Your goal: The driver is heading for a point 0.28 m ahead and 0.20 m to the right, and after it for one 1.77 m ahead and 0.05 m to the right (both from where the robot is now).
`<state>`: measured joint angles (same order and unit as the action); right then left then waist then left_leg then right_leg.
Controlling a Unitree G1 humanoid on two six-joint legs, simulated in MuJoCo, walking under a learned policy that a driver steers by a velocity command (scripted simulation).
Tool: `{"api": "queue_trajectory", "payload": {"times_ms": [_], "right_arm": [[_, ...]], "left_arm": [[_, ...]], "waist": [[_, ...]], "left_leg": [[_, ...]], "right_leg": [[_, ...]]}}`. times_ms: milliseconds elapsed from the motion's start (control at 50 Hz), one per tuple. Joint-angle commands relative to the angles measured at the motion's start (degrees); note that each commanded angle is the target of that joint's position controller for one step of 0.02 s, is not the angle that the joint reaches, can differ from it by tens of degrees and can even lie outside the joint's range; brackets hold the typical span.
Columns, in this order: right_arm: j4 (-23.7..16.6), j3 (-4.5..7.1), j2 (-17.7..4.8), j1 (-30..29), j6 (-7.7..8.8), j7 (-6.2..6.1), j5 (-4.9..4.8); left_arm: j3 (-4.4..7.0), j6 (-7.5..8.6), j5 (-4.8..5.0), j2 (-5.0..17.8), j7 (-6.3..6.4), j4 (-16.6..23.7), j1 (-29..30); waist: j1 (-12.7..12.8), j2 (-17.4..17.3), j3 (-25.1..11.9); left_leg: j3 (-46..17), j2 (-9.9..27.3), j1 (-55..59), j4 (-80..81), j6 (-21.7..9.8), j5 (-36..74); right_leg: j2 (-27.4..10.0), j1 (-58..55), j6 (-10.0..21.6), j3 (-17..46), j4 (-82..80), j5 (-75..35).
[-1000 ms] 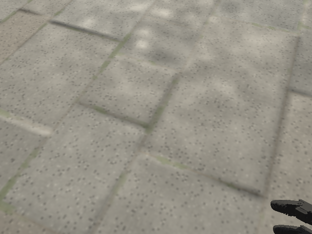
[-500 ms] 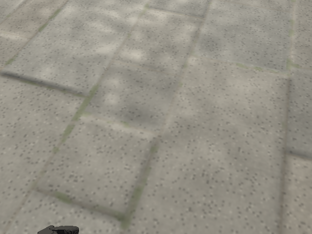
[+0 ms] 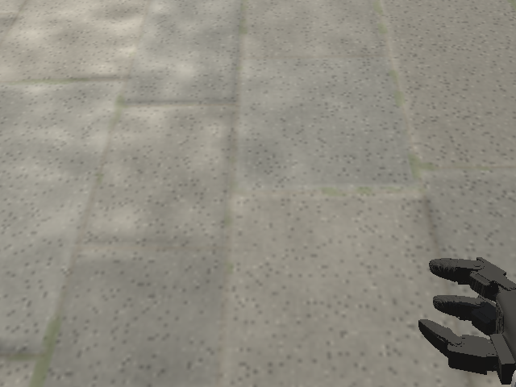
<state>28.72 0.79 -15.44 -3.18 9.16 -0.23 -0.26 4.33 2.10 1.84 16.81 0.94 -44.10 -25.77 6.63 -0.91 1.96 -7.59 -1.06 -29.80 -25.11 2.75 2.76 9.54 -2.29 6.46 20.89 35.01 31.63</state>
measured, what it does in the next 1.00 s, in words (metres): walks ahead, turning right: right foot, then left foot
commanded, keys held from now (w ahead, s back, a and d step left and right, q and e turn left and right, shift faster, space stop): e+shift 0.48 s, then q+shift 0.52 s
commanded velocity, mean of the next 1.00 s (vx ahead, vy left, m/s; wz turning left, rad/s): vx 0.17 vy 0.00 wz -0.37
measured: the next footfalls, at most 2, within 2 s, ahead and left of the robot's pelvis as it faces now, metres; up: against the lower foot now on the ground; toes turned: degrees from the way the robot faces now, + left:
right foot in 0.42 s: +0.35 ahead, -0.13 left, +0.00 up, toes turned -25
left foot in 0.78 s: +0.43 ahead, +0.10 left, +0.00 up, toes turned -24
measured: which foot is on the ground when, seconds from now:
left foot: down 0.00-0.42, up 0.44-0.76, down 0.78-1.00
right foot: up 0.00-0.40, down 0.42-0.80, up 0.82-1.00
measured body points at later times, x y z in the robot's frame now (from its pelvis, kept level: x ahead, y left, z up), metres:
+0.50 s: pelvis +0.24 +0.00 +0.01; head +0.29 -0.05 +0.45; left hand +0.54 +0.18 -0.05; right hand +0.26 -0.33 -0.10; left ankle +0.22 +0.17 -0.63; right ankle +0.31 -0.11 -0.71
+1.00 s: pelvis +0.33 +0.02 +0.03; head +0.38 +0.03 +0.48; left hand +0.61 +0.22 -0.06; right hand +0.33 -0.29 -0.06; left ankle +0.39 +0.11 -0.71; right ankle +0.29 -0.11 -0.65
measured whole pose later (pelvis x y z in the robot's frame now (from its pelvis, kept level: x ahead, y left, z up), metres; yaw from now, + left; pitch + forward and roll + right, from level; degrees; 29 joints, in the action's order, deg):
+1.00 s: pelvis +0.33 +0.02 +0.03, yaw -16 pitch +2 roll -3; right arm 40.6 4.0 -17.6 14.8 -1.5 -1.8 -1.0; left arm 4.7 -1.3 -0.2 16.8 2.3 -37.5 -3.0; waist -2.4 0.2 3.3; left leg -7.8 -1.8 -19.1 -28.7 -1.2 -11.7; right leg 5.1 28.3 -3.2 4.8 54.8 23.4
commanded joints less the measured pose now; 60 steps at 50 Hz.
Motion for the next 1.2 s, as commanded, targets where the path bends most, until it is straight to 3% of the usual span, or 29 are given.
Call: {"api": "queue_trajectory", "payload": {"times_ms": [20,40,60,80,100,160,200,280,360,400,420,440,460,480,520,580,640,720,780,800,820,840,860,920,1000,1140,1160,1180,1200], "right_arm": [[3.0,5.6,-16.6,26.6,-0.46,0.45,2.19],[1.8,5.48,-12.1,24.7,-1.49,0.46,1.58],[0.3,4.29,-6.7,20.8,-2.64,-0.48,1.44],[1.1,3.54,-5.6,17.0,-3.67,-0.69,1.54],[2.2,3.5,-5.6,15.5,-4.12,-0.8,1.37],[5.7,3.67,-5.4,10.7,-3.94,-0.9,0.61],[7.1,4.68,-8.2,8.8,-4.02,-0.99,0.4],[8.4,5.47,-10.9,4.6,-4.42,-1.14,-0.92],[9.7,6.58,-13.6,5.7,-4.97,-0.6,-2.37],[9.8,6.48,-12.7,6.3,-5.82,-0.37,-2.81],[9.7,5.63,-9.9,10.8,-6.08,0.0,-0.98],[7.3,3.92,-5.9,16.2,-6.06,0.63,1.57],[7.5,4.21,-10.6,13.4,-5.82,1.0,0.95],[6.5,4.42,-11.8,9.1,-5.74,1.0,-0.33],[9.0,4.34,-11.4,10.1,-6.87,-0.23,0.45],[11.2,3.44,-8.4,13.3,-8.41,-0.32,0.35],[12.6,1.29,-3.7,14.6,-8.82,0.19,-0.07],[10.6,2.81,-9.0,11.5,-9.8,0.31,-0.74],[10.6,3.26,-8.9,13.7,-9.82,0.79,0.18],[9.8,4.08,-12.2,13.6,-9.65,0.75,0.79],[8.7,5.21,-16.3,13.1,-9.37,0.34,0.29],[9.1,5.68,-17.1,17.7,-8.93,0.33,1.75],[9.4,5.36,-15.2,18.4,-8.17,0.23,2.47],[7.4,5.4,-12.0,12.5,-8.54,-1.25,-0.94],[6.6,6.32,-11.7,14.7,-10.7,-2.72,-1.05],[3.5,7.5,-12.3,10.9,-11.98,-2.06,-2.32],[3.3,6.92,-10.3,11.8,-12.07,-2.05,-2.29],[3.5,5.93,-6.4,16.3,-12.18,-1.78,-1.61],[2.7,7.1,-10.4,16.9,-11.45,-1.52,-1.15]], "left_arm": [[-1.7,0.0,-0.18,-2.0,-0.67,8.1,-7.2],[-1.01,-0.87,0.49,5.6,-0.48,6.9,-6.2],[-0.04,-1.51,0.49,8.9,-0.23,8.8,3.7],[0.45,-2.13,-0.23,10.0,0.05,10.4,9.2],[0.97,-2.36,-1.09,10.1,0.02,11.6,12.4],[-0.22,-3.55,0.27,3.7,-0.6,13.1,11.3],[-0.34,-3.7,-0.26,3.6,-0.82,13.7,12.6],[0.19,-3.9,-0.8,5.3,-2.73,12.4,13.8],[2.18,-4.77,-1.08,9.4,-3.94,13.4,15.8],[4.17,-4.58,-1.04,12.0,-3.22,11.3,7.6],[5.59,-4.32,-0.38,15.9,-1.91,11.0,3.8],[5.76,-3.95,-2.0,22.1,-1.32,14.5,8.7],[4.96,-2.86,-2.82,18.2,-2.21,16.9,9.5],[4.38,-2.01,-2.18,16.5,-2.45,16.9,11.8],[2.42,-2.23,-0.54,10.5,-1.39,16.9,17.6],[1.02,-2.69,-3.13,8.4,-0.04,15.8,19.8],[-0.52,-2.44,-3.79,4.7,0.14,12.8,18.9],[0.73,-2.98,-3.67,9.0,0.08,10.6,19.5],[0.73,-3.38,-1.89,7.2,1.0,9.5,19.8],[0.75,-3.34,-1.97,5.7,1.43,9.1,16.9],[0.74,-3.35,-3.29,4.7,1.71,10.4,17.3],[0.67,-3.09,-3.38,4.7,1.98,12.8,24.8],[1.17,-3.06,-2.61,5.2,2.01,12.8,25.4],[1.5,-3.31,-2.42,4.4,1.94,11.0,23.5],[0.51,-1.7,-1.57,1.2,0.86,11.0,25.7],[2.11,-0.29,-0.67,5.0,-0.56,7.3,17.9],[2.86,-0.37,-0.96,7.1,-0.32,6.7,16.4],[3.38,-0.97,-2.23,11.0,0.2,7.8,18.4],[3.23,-0.92,-5.11,10.8,-0.18,8.4,20.3]], "waist": [[-7.9,-25.6,-34.2],[-9.7,-19.2,-35.5],[-12.4,-12.6,-25.1],[-11.3,-3.8,-15.8],[-10.0,-1.0,-9.3],[-5.5,-5.8,-1.7],[-5.2,-5.4,-2.9],[-4.7,-3.6,-5.3],[-4.5,-3.2,-4.4],[-0.2,-0.4,-7.0],[0.0,10.3,-7.9],[-7.0,23.0,-14.9],[-2.6,13.1,-24.0],[-3.2,8.7,-17.9],[-6.4,2.1,-10.8],[-8.0,4.1,-11.9],[-6.8,5.7,-13.8],[-5.7,8.5,-6.9],[-7.2,6.6,-4.4],[-5.5,-2.0,-3.0],[-4.0,-13.8,-0.2],[-10.0,-17.9,-0.4],[-9.5,-12.9,-1.9],[-6.6,-6.3,-5.3],[-7.8,-6.8,-9.2],[-5.0,-10.3,-9.0],[-5.5,-7.7,-10.0],[-9.1,7.1,-10.9],[-9.8,14.3,-7.4]], "left_leg": [[-37.5,31.1,67.4,-5.5,-20.4,18.2],[-41.0,30.0,65.1,-3.7,-19.7,1.5],[-27.3,24.9,56.6,-2.0,-16.5,3.3],[-17.3,21.8,44.8,-1.0,-14.4,12.9],[-11.5,19.1,36.3,0.1,-13.6,19.6],[-1.2,16.4,21.5,7.4,-13.1,19.2],[2.4,17.9,20.2,9.5,-14.3,21.0],[13.2,15.3,19.9,8.5,-11.0,16.0],[17.0,15.4,23.2,0.6,-8.8,20.7],[19.6,12.9,20.8,-15.3,-6.1,23.8],[19.9,8.0,9.0,-31.1,-2.1,-3.2],[14.8,-2.7,-10.3,-51.5,1.8,-43.7],[0.6,-2.0,-10.8,-54.8,0.4,-40.1],[-0.2,-0.5,-11.7,-52.4,-0.8,-35.4],[1.6,4.0,-8.1,-43.9,-0.5,-30.5],[6.1,4.3,4.4,-36.1,1.4,-27.3],[6.4,5.9,12.5,-24.6,1.9,-20.0],[9.2,3.9,11.8,-20.1,0.0,-19.8],[9.4,3.1,12.5,-9.4,-3.6,-14.9],[0.1,8.2,12.8,-2.6,-6.5,-1.5],[-16.2,16.7,13.8,3.6,-13.5,5.3],[-28.1,21.4,16.6,10.1,-20.5,2.3],[-26.6,20.0,18.8,9.5,-19.9,-0.9],[-17.2,13.4,21.7,4.7,-14.0,1.9],[-16.8,9.7,25.6,2.6,-12.9,3.6],[-23.6,5.9,17.7,1.5,-10.5,-5.3],[-21.4,3.2,12.0,-2.2,-8.1,-15.0],[-11.4,-4.2,2.3,-14.9,-4.8,-33.1],[-5.3,-5.4,-5.5,-27.2,-1.9,-38.9]], "right_leg": [[3.0,40.2,-7.5,-5.7,48.7,10.7],[-6.1,44.8,-8.5,-6.6,55.4,4.1],[-8.5,47.3,-8.9,-10.0,53.0,-0.7],[-10.4,46.3,-9.7,-13.3,50.5,-3.8],[-11.9,45.7,-10.0,-14.5,47.9,-4.6],[-15.4,41.1,-9.8,-17.0,35.4,-5.6],[-16.1,38.9,-10.1,-18.2,27.0,-12.5],[-15.0,28.7,-7.0,-20.5,11.1,-30.1],[-11.7,23.4,-3.5,-24.8,3.9,-26.1],[-6.9,12.2,0.3,-26.9,-2.9,-27.7],[-10.8,0.9,4.7,-16.3,-6.6,-50.3],[-26.3,-11.6,18.9,13.2,-7.7,-59.0],[-28.7,-10.6,20.0,21.6,-14.1,-41.7],[-27.1,-4.8,16.8,17.4,-16.1,-33.9],[-23.9,7.0,10.4,5.8,-14.7,-34.9],[-20.1,17.7,8.6,-5.3,-13.0,-49.1],[-19.1,19.7,7.1,-11.2,-13.1,-43.6],[-21.9,21.9,6.8,-10.4,-13.8,-26.1],[-20.4,19.9,2.3,-12.6,-7.6,-22.4],[-15.7,22.0,-2.0,-17.3,1.2,-16.9],[-5.9,30.3,-7.4,-24.4,12.5,-8.4],[-2.4,38.8,-8.3,-19.6,23.6,4.4],[-4.3,40.4,-7.9,-15.2,30.3,3.8],[-6.5,39.3,-9.0,-13.6,28.3,-5.8],[-4.3,34.6,-10.5,-14.5,12.9,-9.9],[-4.5,15.4,-8.7,-14.9,-14.6,-19.9],[-10.4,7.6,-6.6,-11.8,-18.0,-23.4],[-23.6,1.3,-0.3,1.5,-18.7,-27.3],[-31.6,6.9,6.9,10.6,-20.0,-33.8]]}}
